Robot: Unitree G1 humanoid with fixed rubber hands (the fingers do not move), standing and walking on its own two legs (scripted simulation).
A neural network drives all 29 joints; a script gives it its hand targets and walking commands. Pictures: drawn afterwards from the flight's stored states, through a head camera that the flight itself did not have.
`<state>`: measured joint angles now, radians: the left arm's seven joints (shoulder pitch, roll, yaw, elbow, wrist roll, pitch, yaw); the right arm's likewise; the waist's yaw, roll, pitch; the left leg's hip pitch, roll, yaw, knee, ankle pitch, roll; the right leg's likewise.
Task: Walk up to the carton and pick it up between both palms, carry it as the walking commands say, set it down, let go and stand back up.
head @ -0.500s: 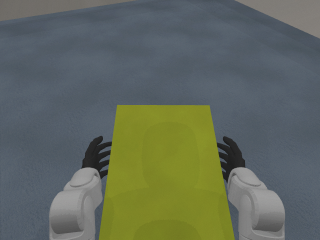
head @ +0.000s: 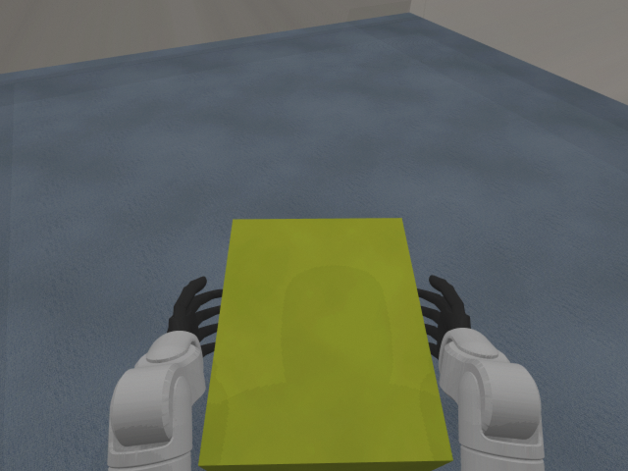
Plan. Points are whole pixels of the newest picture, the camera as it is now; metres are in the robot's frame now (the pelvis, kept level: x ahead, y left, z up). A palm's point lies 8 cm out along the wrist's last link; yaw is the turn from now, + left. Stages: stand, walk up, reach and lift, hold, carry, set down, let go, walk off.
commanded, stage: carry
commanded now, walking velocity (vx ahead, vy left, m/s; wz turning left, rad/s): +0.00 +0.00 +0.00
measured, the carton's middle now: (318, 361) +0.26 +0.00 +0.00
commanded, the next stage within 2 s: hold in 1.30 s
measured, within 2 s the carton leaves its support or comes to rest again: neither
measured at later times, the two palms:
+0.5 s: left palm (170, 340) +0.26 +0.18 +0.05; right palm (412, 334) +0.27 -0.12 +0.05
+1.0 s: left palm (166, 338) +0.27 +0.19 +0.04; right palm (403, 333) +0.28 -0.11 +0.04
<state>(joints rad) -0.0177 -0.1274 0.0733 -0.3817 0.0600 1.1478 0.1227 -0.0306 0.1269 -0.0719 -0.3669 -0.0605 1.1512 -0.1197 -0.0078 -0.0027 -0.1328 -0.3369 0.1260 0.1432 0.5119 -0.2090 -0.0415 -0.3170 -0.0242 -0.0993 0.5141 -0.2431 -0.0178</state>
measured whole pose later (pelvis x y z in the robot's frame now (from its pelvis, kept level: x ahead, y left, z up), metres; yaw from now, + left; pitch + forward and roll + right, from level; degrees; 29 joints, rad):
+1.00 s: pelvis +0.01 +0.04 +0.00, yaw +0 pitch +2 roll +0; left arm -0.07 -0.13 0.10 -0.05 0.14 0.79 0.07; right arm -0.08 0.13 -0.11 -0.02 -0.13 0.78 -0.06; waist 0.00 -0.01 -0.06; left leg -0.32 0.07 0.16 0.54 -0.25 0.02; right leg -0.29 -0.08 -0.08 0.52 -0.26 0.04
